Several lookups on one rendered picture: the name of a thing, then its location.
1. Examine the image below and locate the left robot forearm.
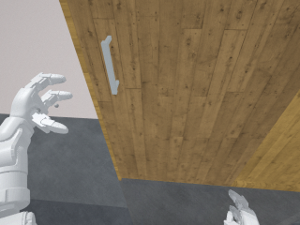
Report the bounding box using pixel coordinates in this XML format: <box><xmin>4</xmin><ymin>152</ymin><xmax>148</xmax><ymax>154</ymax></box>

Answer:
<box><xmin>0</xmin><ymin>116</ymin><xmax>35</xmax><ymax>218</ymax></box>

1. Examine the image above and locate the right robot hand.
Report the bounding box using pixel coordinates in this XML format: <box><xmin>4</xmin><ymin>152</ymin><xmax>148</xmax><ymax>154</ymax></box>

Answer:
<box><xmin>223</xmin><ymin>189</ymin><xmax>260</xmax><ymax>225</ymax></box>

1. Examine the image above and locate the wardrobe door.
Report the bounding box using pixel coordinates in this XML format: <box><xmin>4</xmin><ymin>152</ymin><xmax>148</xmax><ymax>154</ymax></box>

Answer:
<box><xmin>67</xmin><ymin>0</ymin><xmax>300</xmax><ymax>187</ymax></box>
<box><xmin>235</xmin><ymin>89</ymin><xmax>300</xmax><ymax>186</ymax></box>

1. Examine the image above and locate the handle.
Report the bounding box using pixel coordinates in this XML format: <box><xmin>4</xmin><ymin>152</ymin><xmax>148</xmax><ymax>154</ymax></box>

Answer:
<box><xmin>100</xmin><ymin>36</ymin><xmax>119</xmax><ymax>95</ymax></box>

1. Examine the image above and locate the left robot hand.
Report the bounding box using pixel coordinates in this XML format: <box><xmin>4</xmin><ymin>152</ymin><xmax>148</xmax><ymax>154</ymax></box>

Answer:
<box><xmin>9</xmin><ymin>72</ymin><xmax>73</xmax><ymax>134</ymax></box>

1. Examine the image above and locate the left robot upper arm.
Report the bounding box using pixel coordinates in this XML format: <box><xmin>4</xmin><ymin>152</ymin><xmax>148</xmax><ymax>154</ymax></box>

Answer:
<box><xmin>0</xmin><ymin>211</ymin><xmax>37</xmax><ymax>225</ymax></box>

